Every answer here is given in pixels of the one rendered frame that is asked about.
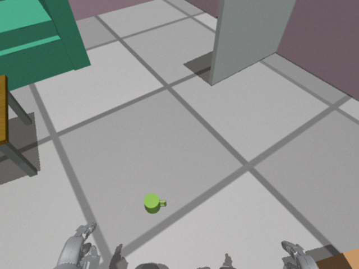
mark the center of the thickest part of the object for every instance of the left robot hand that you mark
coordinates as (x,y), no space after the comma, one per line
(74,250)

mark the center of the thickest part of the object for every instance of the right robot hand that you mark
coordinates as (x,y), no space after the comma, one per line
(298,254)

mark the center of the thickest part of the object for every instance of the coffee table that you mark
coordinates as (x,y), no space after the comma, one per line
(7,99)

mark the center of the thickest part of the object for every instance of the sofa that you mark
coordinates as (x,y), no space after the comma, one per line
(39,39)

